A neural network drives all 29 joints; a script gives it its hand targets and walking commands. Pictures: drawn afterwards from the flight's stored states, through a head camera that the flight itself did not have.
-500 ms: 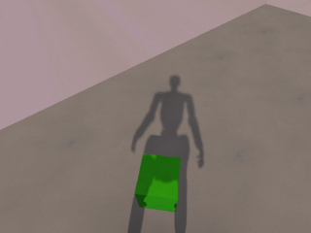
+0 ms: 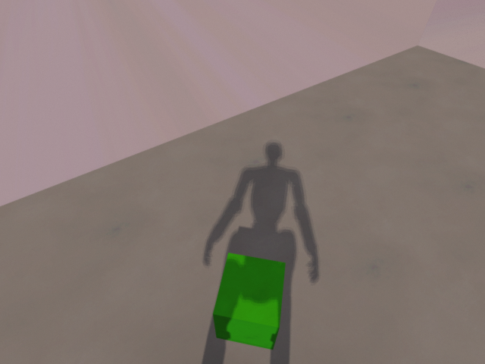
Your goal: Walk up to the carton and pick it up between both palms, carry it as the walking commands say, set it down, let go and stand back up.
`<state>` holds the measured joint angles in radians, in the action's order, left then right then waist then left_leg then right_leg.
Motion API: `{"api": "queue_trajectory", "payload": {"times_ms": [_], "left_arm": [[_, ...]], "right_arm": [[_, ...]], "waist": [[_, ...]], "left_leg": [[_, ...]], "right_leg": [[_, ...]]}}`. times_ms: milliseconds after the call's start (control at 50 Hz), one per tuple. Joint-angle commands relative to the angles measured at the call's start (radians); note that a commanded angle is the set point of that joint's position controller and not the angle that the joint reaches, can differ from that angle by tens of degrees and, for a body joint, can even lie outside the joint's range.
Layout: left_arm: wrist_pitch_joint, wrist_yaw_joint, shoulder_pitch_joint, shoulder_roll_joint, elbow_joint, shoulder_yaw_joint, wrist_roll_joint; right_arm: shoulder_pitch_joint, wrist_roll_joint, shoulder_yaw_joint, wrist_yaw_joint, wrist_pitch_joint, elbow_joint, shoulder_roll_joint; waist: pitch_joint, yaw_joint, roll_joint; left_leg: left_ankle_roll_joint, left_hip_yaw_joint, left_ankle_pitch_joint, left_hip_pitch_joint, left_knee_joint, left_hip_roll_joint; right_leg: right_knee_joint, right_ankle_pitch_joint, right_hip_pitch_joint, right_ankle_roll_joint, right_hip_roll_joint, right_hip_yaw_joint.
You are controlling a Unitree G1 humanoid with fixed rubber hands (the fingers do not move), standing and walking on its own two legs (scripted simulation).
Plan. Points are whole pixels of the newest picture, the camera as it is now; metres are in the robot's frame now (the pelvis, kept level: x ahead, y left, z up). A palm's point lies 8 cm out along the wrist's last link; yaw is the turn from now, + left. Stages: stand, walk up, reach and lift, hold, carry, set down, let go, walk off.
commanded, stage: walk up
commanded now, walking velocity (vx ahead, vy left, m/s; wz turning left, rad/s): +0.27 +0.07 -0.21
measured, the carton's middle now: (250, 300) +0.51 -0.03 -0.65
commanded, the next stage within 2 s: stand in 1.60 s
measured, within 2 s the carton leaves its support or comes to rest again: neither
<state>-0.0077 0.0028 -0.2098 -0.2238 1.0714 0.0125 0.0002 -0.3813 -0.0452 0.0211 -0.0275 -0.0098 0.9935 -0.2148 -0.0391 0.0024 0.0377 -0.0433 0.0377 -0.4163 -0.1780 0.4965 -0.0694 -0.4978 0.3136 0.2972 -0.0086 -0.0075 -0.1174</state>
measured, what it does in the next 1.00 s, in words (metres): walks ahead: left foot, then right foot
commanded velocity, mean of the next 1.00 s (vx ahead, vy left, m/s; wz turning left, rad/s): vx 0.07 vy -0.02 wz -0.03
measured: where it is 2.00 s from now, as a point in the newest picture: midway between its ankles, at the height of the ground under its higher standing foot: outside the picture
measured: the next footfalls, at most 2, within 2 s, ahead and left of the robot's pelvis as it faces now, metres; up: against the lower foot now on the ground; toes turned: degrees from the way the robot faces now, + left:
left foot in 0.52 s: +0.12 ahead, +0.12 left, +0.00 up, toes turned -2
right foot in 0.80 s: +0.11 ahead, -0.15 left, +0.00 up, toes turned -4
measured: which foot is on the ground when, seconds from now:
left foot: down 0.00-0.12, up 0.14-0.50, down 0.52-0.80, up 0.82-1.00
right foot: down 0.00-0.56, up 0.58-0.78, down 0.80-1.00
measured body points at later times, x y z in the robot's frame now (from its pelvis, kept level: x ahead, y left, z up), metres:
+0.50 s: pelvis +0.09 -0.03 +0.00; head +0.14 -0.05 +0.44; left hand +0.06 +0.24 -0.14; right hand +0.19 -0.27 -0.16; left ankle +0.07 +0.13 -0.72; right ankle +0.03 -0.10 -0.74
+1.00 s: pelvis +0.09 -0.06 +0.00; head +0.11 -0.08 +0.45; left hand +0.15 +0.20 -0.14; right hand +0.10 -0.30 -0.16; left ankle +0.07 +0.12 -0.73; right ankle +0.08 -0.14 -0.74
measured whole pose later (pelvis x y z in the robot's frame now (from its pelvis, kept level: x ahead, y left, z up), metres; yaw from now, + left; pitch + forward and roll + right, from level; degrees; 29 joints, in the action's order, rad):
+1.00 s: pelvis +0.09 -0.06 +0.00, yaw -4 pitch +2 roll +1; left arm 0.01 0.03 -0.27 -0.21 1.02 0.01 0.00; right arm -0.27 -0.02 0.02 -0.05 0.05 0.99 -0.21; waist 0.00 0.01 0.04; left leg -0.03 0.00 -0.44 -0.25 0.57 -0.07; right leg -0.50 0.28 0.25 -0.04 -0.01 -0.08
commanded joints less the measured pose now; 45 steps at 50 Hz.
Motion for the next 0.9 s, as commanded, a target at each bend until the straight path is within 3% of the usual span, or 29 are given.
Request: {"api": "queue_trajectory", "payload": {"times_ms": [0, 40, 80, 100, 120, 140, 160, 180, 220, 240, 260, 300, 340, 420, 460, 500, 520, 540, 560, 580, 640, 700, 740, 760, 780, 800, 820, 840, 880], "left_arm": [[0.036, -0.021, 0.04, -0.055, -0.053, 0.027, 0.047], [0.033, -0.026, 0.036, -0.048, -0.056, 0.027, 0.051], [0.045, -0.023, -0.08, -0.047, -0.014, 0.025, 0.049], [0.061, -0.011, -0.197, -0.085, 0.032, 0.037, 0.048], [0.068, 0.0, -0.31, -0.194, 0.073, 0.065, 0.048], [0.066, 0.007, -0.343, -0.248, 0.078, 0.078, 0.041], [0.069, 0.009, -0.319, -0.23, 0.06, 0.073, 0.038], [0.077, 0.01, -0.28, -0.178, 0.039, 0.063, 0.036], [0.078, 0.019, -0.172, -0.094, 0.028, 0.036, 0.013], [0.079, 0.026, -0.177, -0.084, 0.027, 0.028, 0.014], [0.086, 0.025, -0.226, -0.071, 0.033, 0.021, 0.017], [0.08, 0.036, -0.277, -0.076, 0.049, 0.015, 0.013], [0.066, 0.048, -0.311, -0.076, 0.049, 0.015, 0.017], [0.034, 0.052, -0.213, -0.073, 0.017, 0.003, 0.01], [0.026, 0.048, -0.2, -0.076, 0.021, 0.007, 0.004], [0.037, 0.042, -0.171, -0.068, -0.001, 0.013, -0.008], [0.038, 0.043, -0.204, -0.031, -0.008, 0.005, -0.012], [0.029, 0.043, -0.212, -0.017, -0.015, 0.009, -0.008], [0.011, 0.045, -0.156, -0.056, -0.028, 0.023, 0.0], [0.002, 0.046, -0.127, -0.052, -0.043, 0.021, 0.004], [-0.022, 0.031, -0.091, -0.079, -0.069, 0.039, 0.016], [-0.017, 0.025, -0.093, -0.004, -0.085, 0.008, -0.007], [0.0, 0.025, -0.141, -0.001, -0.072, 0.005, -0.002], [0.009, 0.028, -0.17, -0.032, -0.048, 0.012, 0.006], [0.026, 0.027, -0.171, -0.093, -0.059, 0.024, 0.02], [0.028, 0.022, -0.16, -0.118, -0.051, 0.019, 0.018], [0.031, 0.022, -0.18, -0.117, -0.043, 0.024, 0.023], [0.034, 0.026, -0.173, -0.106, -0.044, 0.023, 0.025], [0.035, 0.034, -0.151, -0.068, -0.051, 0.008, 0.023]], "right_arm": [[-0.073, -0.019, 0.056, -0.007, -0.017, -0.025, -0.137], [-0.031, -0.021, 0.05, -0.013, -0.02, -0.047, -0.148], [0.051, -0.014, 0.049, -0.009, -0.014, -0.064, -0.151], [0.047, -0.009, 0.042, -0.007, -0.02, -0.067, -0.102], [0.028, -0.003, 0.046, 0.0, -0.022, -0.086, -0.061], [0.049, -0.011, 0.046, 0.002, -0.015, -0.099, -0.069], [0.072, -0.011, 0.049, 0.009, -0.015, -0.089, -0.077], [0.093, -0.013, 0.045, 0.018, -0.016, -0.075, -0.06], [0.106, 0.0, 0.033, 0.03, -0.027, -0.07, -0.054], [0.081, 0.01, 0.035, 0.022, -0.02, -0.04, -0.058], [0.063, 0.016, 0.034, 0.018, -0.009, -0.029, -0.043], [0.092, 0.028, 0.038, 0.01, 0.011, -0.016, -0.041], [0.171, 0.031, 0.033, 0.007, 0.024, -0.032, -0.038], [0.198, 0.045, 0.008, -0.005, 0.037, -0.039, -0.016], [0.173, 0.051, 0.0, -0.01, 0.024, -0.027, -0.004], [0.096, 0.054, 0.009, -0.014, 0.001, 0.011, -0.05], [0.067, 0.048, 0.023, -0.019, -0.01, 0.019, -0.114], [0.071, 0.041, 0.027, -0.018, -0.009, 0.02, -0.13], [0.027, 0.03, 0.044, -0.027, -0.007, 0.022, -0.173], [0.038, 0.029, 0.044, -0.035, -0.006, 0.007, -0.18], [0.043, 0.023, 0.051, -0.053, 0.007, -0.006, -0.185], [0.119, 0.011, 0.042, -0.045, 0.012, -0.015, -0.156], [0.145, 0.02, 0.035, -0.033, 0.025, -0.006, -0.151], [0.143, 0.024, 0.027, -0.026, 0.024, -0.008, -0.136], [0.096, 0.031, 0.007, -0.019, 0.023, -0.015, -0.058], [0.062, 0.026, 0.001, -0.019, 0.037, -0.002, -0.017], [0.054, 0.031, 0.009, -0.024, 0.049, -0.005, -0.038], [0.054, 0.031, 0.008, -0.025, 0.053, -0.003, -0.046], [0.064, 0.035, 0.007, -0.019, 0.054, 0.003, -0.039]], "waist": [[0.126, 0.003, 0.223], [0.152, -0.02, 0.139], [0.15, -0.095, 0.083], [0.091, -0.13, -0.035], [0.059, -0.154, -0.289], [0.092, -0.154, -0.288], [0.151, -0.129, -0.161], [0.197, -0.098, -0.083], [0.142, -0.027, -0.18], [0.105, -0.017, -0.185], [0.035, -0.022, -0.178], [-0.01, -0.038, -0.18], [-0.01, -0.059, -0.177], [0.003, -0.022, -0.152], [-0.045, -0.006, -0.14], [-0.127, 0.033, -0.032], [-0.164, 0.023, 0.102], [-0.13, 0.02, 0.199], [-0.062, 0.063, 0.212], [-0.032, 0.055, 0.185], [0.04, 0.034, 0.115], [0.02, 0.004, 0.216], [0.008, -0.038, 0.203], [-0.015, -0.047, 0.143], [-0.052, -0.034, -0.027], [-0.032, -0.012, -0.138], [-0.011, -0.023, -0.185], [0.014, -0.016, -0.175], [0.031, -0.007, -0.159]], "left_leg": [[0.124, 0.123, -0.233, 0.114, -0.318, -0.232], [0.13, 0.11, -0.28, 0.009, -0.287, -0.231], [0.089, -0.005, -0.191, -0.159, -0.143, -0.148], [0.052, -0.067, -0.06, -0.256, 0.054, -0.086], [-0.002, -0.148, -0.158, -0.449, 0.329, 0.011], [0.011, -0.091, -0.225, -0.512, 0.473, 0.011], [0.02, -0.047, -0.129, -0.517, 0.541, -0.004], [0.028, -0.036, -0.036, -0.507, 0.547, -0.021], [0.016, -0.053, 0.03, -0.383, 0.446, -0.04], [-0.002, -0.09, 0.008, -0.343, 0.447, 0.003], [-0.004, -0.111, 0.024, -0.327, 0.459, 0.025], [0.003, -0.123, 0.044, -0.327, 0.419, 0.046], [0.019, -0.121, 0.06, -0.324, 0.371, 0.041], [0.016, -0.112, 0.038, -0.204, 0.162, 0.053], [0.024, -0.118, 0.196, -0.075, -0.053, 0.053], [0.051, -0.065, 0.615, 0.189, -0.172, -0.041], [0.093, 0.042, 1.151, 0.324, -0.069, -0.189], [0.165, 0.118, 1.403, 0.399, -0.028, -0.273], [0.216, 0.193, 1.447, 0.409, -0.03, -0.345], [0.249, 0.193, 1.386, 0.363, -0.047, -0.352], [0.249, 0.191, 1.211, 0.219, -0.064, -0.337], [0.194, 0.087, 0.964, 0.109, -0.111, -0.238], [0.143, 0.032, 0.71, 0.054, -0.085, -0.166], [0.101, 0.018, 0.543, -0.001, -0.056, -0.133], [0.047, -0.04, 0.26, -0.106, 0.026, -0.03], [0.017, -0.081, -0.051, -0.145, 0.09, 0.023], [0.014, -0.074, -0.143, -0.147, 0.146, 0.03], [0.017, -0.066, -0.135, -0.168, 0.171, 0.031], [0.021, -0.065, -0.072, -0.183, 0.172, 0.031]], "right_leg": [[-0.268, 0.116, 0.266, 0.071, -0.032, 0.057], [-0.245, 0.134, 0.194, 0.048, -0.044, 0.061], [-0.011, 0.124, -0.086, 0.028, -0.011, 0.042], [0.115, 0.094, -0.282, 0.011, -0.103, 0.172], [0.231, 0.013, -0.405, -0.039, -0.314, 0.509], [0.329, 0.057, -0.35, -0.102, -0.424, 0.661], [0.37, 0.061, -0.272, -0.129, -0.442, 0.684], [0.356, -0.079, -0.22, -0.13, -0.406, 0.62], [0.298, -0.492, -0.222, -0.129, -0.238, 0.335], [0.206, -0.918, -0.254, -0.12, -0.209, 0.258], [0.153, -1.163, -0.32, -0.101, -0.204, 0.216], [0.114, -1.312, -0.394, -0.078, -0.21, 0.167], [0.106, -1.254, -0.399, -0.078, -0.211, 0.181], [0.064, -1.125, -0.334, -0.11, -0.205, 0.185], [0.009, -1.026, -0.351, -0.105, -0.181, 0.167], [-0.052, -0.734, -0.251, -0.058, -0.152, 0.144], [-0.08, -0.375, -0.106, -0.021, -0.086, 0.094], [-0.141, 0.096, 0.052, 0.002, -0.012, 0.076], [-0.303, 0.272, 0.197, 0.017, 0.022, 0.081], [-0.376, 0.29, 0.23, 0.016, 0.02, 0.098], [-0.473, 0.256, 0.258, 0.033, -0.01, 0.12], [-0.197, 0.168, 0.085, 0.018, -0.012, 0.112], [0.071, -0.055, -0.065, 0.005, 0.007, 0.059], [0.166, -0.187, -0.178, -0.006, -0.025, 0.057], [0.196, -0.406, -0.299, -0.034, -0.18, 0.22], [0.176, -0.678, -0.298, -0.092, -0.282, 0.31], [0.162, -0.745, -0.265, -0.14, -0.311, 0.33], [0.168, -0.741, -0.267, -0.149, -0.298, 0.321], [0.182, -0.765, -0.271, -0.127, -0.258, 0.275]]}}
